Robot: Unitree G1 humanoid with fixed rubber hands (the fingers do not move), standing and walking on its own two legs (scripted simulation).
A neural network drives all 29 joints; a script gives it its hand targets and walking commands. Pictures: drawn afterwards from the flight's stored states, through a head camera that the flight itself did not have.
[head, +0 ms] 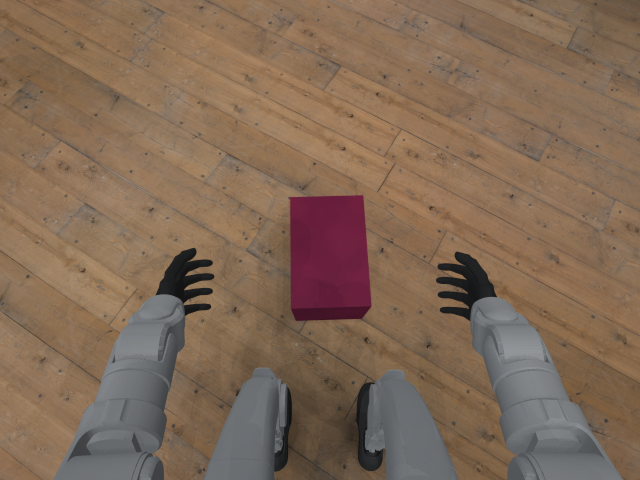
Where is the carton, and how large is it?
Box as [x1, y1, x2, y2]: [290, 195, 370, 320]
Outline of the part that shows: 362,195 290,197 291,309 296,320 361,318 370,307 370,292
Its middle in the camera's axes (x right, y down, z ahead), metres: +0.02 +0.05 +1.04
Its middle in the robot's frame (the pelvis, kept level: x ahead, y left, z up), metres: +0.52 +0.00 -0.58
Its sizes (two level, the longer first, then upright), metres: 0.283 0.186 0.210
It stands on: the floor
